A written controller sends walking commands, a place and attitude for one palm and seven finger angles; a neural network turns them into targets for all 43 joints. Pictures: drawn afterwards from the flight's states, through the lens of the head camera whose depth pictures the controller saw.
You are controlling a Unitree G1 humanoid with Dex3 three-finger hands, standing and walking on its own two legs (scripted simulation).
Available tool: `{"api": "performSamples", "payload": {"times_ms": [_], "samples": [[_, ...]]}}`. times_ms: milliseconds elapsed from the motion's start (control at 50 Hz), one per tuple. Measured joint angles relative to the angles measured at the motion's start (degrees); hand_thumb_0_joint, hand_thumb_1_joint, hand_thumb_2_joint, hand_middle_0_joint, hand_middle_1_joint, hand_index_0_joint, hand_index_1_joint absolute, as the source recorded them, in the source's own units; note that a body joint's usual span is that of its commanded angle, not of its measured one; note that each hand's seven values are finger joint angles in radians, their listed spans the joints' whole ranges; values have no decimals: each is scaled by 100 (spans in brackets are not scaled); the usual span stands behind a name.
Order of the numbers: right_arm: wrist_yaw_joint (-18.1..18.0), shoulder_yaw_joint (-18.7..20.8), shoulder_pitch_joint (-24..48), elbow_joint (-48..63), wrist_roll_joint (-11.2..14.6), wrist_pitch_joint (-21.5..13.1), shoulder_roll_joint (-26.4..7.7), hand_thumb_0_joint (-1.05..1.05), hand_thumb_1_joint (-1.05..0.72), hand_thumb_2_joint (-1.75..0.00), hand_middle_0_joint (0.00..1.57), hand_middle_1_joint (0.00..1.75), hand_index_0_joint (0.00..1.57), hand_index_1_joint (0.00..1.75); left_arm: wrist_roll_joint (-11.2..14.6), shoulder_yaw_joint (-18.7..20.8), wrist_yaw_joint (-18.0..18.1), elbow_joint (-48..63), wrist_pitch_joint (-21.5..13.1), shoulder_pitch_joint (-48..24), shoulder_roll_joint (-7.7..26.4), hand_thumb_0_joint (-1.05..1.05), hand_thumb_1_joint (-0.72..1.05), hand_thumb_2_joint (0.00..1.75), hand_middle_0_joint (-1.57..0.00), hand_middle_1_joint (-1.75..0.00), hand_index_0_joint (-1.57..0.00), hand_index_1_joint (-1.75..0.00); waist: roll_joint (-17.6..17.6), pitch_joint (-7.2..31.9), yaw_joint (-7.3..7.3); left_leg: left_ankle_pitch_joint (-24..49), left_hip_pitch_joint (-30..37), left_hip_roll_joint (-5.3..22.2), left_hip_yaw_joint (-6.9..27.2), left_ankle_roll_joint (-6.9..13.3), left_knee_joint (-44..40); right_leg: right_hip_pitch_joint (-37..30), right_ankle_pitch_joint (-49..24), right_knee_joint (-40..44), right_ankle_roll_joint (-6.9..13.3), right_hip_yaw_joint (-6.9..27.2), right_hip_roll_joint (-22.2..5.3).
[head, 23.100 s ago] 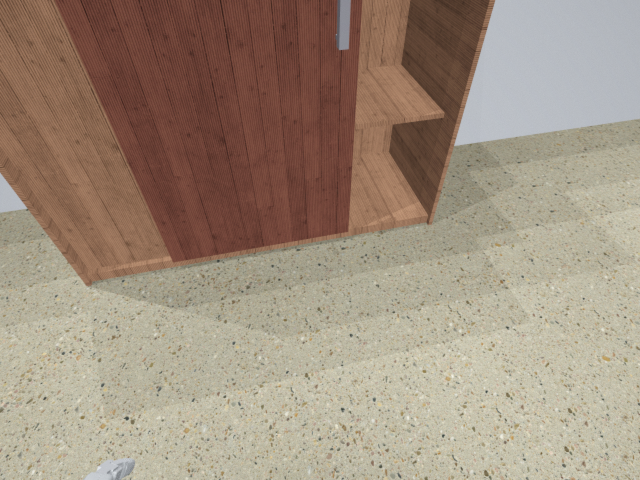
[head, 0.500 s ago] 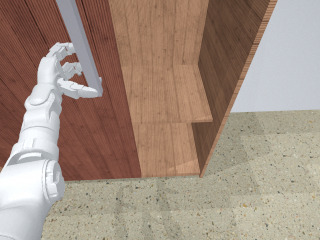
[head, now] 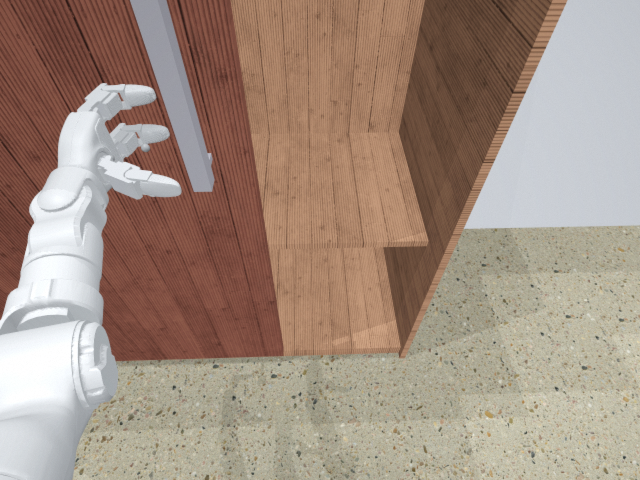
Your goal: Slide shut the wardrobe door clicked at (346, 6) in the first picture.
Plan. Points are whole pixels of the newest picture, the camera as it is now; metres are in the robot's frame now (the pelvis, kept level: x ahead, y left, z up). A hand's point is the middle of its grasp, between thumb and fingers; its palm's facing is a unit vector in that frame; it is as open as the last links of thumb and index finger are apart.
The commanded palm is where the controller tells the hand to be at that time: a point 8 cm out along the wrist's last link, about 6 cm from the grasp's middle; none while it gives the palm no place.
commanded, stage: move the hooked fingers beside the handle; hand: left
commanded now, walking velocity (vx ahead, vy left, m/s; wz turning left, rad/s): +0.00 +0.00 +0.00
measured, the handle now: (183, 92) +0.54 +0.16 +0.21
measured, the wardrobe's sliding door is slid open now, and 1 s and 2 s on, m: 0.38 0.38 0.38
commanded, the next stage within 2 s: feel for the door with the fingertips in 1.76 s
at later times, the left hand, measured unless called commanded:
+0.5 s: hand (114, 163) +0.44 +0.23 +0.18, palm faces +0.02 -1.00 +0.01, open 14.0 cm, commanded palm +0.42 +0.28 +0.17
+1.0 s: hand (140, 147) +0.48 +0.21 +0.18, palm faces +0.00 -1.00 -0.01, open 14.0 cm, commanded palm +0.45 +0.26 +0.18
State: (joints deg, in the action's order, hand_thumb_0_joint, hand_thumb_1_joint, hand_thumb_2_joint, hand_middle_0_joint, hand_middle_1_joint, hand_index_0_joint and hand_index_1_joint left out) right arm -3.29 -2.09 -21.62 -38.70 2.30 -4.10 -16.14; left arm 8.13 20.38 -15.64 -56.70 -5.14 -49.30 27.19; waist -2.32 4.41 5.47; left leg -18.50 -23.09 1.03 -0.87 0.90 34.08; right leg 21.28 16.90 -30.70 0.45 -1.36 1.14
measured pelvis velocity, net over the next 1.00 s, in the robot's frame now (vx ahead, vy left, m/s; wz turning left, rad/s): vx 0.00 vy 0.00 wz -0.01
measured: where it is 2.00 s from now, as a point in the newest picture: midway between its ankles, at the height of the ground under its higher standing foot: outside the picture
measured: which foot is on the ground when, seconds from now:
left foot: down 0.00-1.00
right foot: down 0.00-1.00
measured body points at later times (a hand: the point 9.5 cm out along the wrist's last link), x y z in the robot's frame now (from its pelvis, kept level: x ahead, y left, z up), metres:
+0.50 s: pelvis -0.01 +0.00 +0.00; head +0.02 +0.00 +0.45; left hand +0.43 +0.28 +0.18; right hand +0.06 -0.26 -0.11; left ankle -0.02 +0.11 -0.73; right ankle -0.02 -0.12 -0.73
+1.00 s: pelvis +0.00 +0.00 +0.00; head +0.05 +0.00 +0.45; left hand +0.47 +0.26 +0.18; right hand +0.02 -0.26 -0.12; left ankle -0.02 +0.11 -0.73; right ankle -0.02 -0.12 -0.73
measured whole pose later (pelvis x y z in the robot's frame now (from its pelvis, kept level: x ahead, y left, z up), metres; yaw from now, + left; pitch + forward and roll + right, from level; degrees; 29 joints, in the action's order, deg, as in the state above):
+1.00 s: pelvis +0.00 +0.00 +0.00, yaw +0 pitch +9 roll -1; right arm -3.5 -2.5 -23.8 -39.0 2.0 -4.4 -16.3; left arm 7.5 22.7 -18.0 -59.9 -6.6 -51.1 30.7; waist -2.3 3.9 6.9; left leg -18.5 -25.7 1.0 -1.3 1.2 34.9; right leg 23.9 16.6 -31.3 0.1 -0.9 1.1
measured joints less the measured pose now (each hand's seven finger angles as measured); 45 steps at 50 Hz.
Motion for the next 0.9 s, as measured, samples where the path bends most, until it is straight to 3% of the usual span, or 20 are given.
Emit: {"api": "performSamples", "payload": {"times_ms": [240, 480, 620, 780, 900], "samples": [[-8, -8, -141, 45, 3, 49, 6, 1, -90, -90, 21, 30, 21, 30, 57, 196, -157, 230, -3, 317, 147, -2, -50, 30, -30, -120, -30, -120, -11, 18, -2, 6, 39, 8, -56, 18, -30, -23, -31, 38, -18, 57, 8], [-59, -23, -6, 21, 50, 15, -43, 1, -90, -90, 21, 30, 21, 30, 199, 63, -303, 309, 200, 437, 147, -2, -50, 30, -30, -120, -30, -120, -26, 26, -91, 29, 100, -28, 26, 32, -13, -139, -45, 67, -29, -25, -25], [-92, -62, 127, 63, 36, -92, -36, 1, -90, -90, 21, 30, 21, 30, 79, 33, -305, 16, 37, 147, 287, -2, -50, 30, -30, -120, -30, -120, 32, -69, -54, 63, -21, -33, 66, 25, 43, -35, -67, 16, -22, -65, -30], [-87, -86, 51, -37, 25, -147, -52, 1, -90, -90, 21, 30, 21, 30, 122, -29, -377, -374, -24, -277, 329, -2, -50, 30, -30, -120, -30, -120, 24, -61, 5, 60, -162, -43, 75, 31, 81, 102, -63, -18, -31, -73, -39], [-46, -59, -83, -14, -19, -103, -49, 1, -90, -90, 21, 30, 21, 30, -52, 57, -266, -533, -30, -347, 381, -2, -50, 30, -30, -120, -30, -120, -2, -67, 104, 35, -283, -35, 19, 35, 105, 259, -41, -76, -36, -17, -34]]}}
